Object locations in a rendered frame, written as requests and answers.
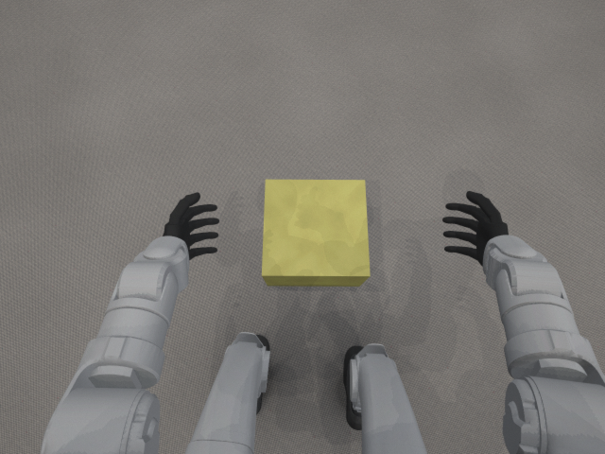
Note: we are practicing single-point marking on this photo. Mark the robot left forearm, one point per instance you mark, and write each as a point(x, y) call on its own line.
point(128, 349)

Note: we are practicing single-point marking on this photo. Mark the right robot shin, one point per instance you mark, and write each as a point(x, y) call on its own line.
point(372, 348)

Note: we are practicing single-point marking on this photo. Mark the robot left hand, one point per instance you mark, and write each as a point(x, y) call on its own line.
point(180, 226)

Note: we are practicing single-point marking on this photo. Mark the robot right forearm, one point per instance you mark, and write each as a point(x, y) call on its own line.
point(543, 339)

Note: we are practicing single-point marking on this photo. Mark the left robot upper arm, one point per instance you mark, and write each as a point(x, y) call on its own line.
point(106, 421)

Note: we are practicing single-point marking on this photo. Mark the right robot upper arm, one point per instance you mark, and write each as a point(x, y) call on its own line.
point(553, 416)

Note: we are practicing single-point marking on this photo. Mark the robot right hand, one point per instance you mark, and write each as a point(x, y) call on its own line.
point(488, 226)

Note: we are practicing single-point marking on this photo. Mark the carton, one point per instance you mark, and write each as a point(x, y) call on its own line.
point(315, 233)

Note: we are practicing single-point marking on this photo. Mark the right robot foot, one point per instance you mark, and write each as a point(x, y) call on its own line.
point(353, 416)

